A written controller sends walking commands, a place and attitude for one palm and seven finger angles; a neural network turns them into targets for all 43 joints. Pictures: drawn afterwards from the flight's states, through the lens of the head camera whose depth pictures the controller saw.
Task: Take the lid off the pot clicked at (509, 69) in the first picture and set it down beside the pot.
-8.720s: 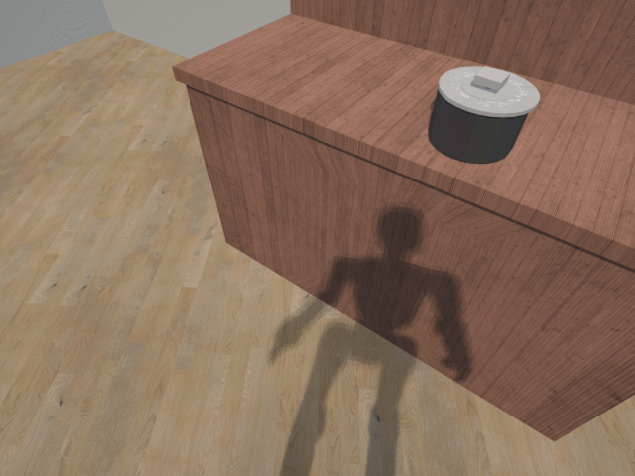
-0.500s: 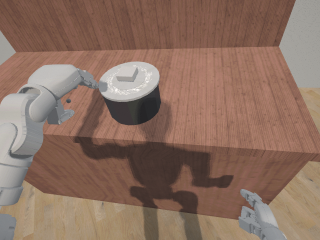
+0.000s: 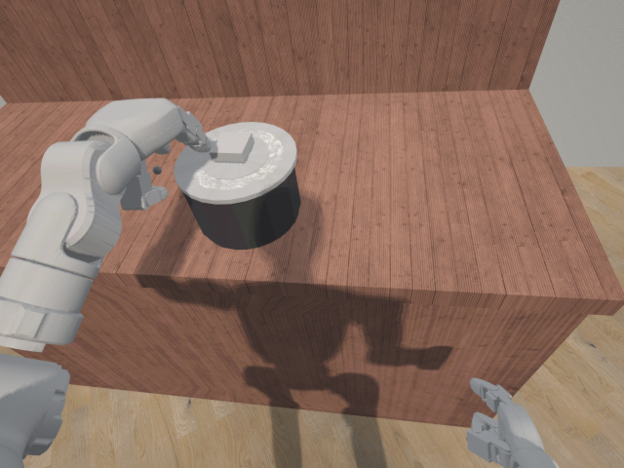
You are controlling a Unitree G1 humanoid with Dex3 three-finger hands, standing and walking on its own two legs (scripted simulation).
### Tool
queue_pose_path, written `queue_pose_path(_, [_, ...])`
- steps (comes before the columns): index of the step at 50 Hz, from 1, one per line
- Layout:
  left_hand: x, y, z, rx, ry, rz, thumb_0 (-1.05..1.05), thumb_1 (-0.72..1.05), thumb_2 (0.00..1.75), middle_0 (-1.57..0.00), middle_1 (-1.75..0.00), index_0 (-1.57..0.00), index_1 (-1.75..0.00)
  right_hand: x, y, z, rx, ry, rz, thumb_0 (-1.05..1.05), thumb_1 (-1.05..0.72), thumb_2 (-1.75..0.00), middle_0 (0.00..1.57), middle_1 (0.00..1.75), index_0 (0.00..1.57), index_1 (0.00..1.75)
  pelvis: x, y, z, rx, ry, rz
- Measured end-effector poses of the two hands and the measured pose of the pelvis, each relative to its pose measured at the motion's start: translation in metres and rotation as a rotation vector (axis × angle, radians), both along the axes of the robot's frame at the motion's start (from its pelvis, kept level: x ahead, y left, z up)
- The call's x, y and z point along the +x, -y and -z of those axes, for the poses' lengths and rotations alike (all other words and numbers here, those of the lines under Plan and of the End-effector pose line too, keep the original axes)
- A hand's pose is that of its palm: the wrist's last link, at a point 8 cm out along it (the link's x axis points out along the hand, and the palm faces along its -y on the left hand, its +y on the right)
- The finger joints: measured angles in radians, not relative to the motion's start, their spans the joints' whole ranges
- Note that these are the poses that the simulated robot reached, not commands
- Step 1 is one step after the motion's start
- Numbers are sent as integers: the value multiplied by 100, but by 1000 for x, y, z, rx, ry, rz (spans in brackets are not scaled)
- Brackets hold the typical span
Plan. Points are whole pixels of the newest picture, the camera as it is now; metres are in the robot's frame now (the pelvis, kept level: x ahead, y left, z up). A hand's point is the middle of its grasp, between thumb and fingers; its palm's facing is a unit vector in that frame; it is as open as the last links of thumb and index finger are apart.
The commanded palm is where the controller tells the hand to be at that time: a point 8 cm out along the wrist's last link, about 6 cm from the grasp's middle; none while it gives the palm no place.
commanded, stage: move the open hand above the knob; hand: left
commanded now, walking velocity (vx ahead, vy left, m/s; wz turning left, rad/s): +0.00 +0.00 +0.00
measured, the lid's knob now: (232, 146) +0.53 +0.15 +0.14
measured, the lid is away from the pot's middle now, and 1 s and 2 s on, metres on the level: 0.00 0.00 0.00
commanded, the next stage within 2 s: lower the open fingers around the knob in 1.60 s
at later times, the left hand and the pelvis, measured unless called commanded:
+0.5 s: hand (200, 136) +0.46 +0.16 +0.21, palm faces -0.22 +0.00 -0.97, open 10.2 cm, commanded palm +0.45 +0.17 +0.27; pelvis +0.01 +0.01 +0.00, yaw -1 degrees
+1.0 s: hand (227, 109) +0.52 +0.14 +0.21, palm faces -0.26 -0.02 -0.96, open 10.2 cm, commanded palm +0.49 +0.15 +0.27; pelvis +0.03 +0.01 +0.00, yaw -3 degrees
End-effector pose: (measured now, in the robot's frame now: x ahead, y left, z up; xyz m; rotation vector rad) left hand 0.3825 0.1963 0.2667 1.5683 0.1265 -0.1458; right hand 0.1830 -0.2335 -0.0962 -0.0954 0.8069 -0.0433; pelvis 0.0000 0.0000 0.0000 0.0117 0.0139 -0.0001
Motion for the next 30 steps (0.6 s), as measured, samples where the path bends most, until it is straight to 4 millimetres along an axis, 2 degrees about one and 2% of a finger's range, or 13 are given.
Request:
queue_pose_path(8, [23,17,1,6,-17,16,0,-35,156,-86,-9,-86,-8,-11,-3,4,2,-35,20,1,-91,-90,20,30,20,30,2,-3,0,1,-8,5])
queue_pose_path(12, [35,19,-3,-4,-14,5,0,-35,156,-86,-9,-86,-8,-19,-2,6,4,-51,39,1,-91,-90,20,30,20,30,4,-5,0,2,-14,10])
queue_pose_path(21, [53,31,-2,0,-38,4,0,-35,156,-86,-9,-85,-8,-37,4,12,-7,-105,73,1,-91,-90,20,30,20,30,7,-7,-1,1,-22,13])
queue_pose_path(30, [81,42,-4,0,-58,-12,0,-35,156,-86,-9,-85,-8,-58,12,15,-36,-156,119,1,-91,-90,20,30,20,30,11,-6,-2,1,-42,15])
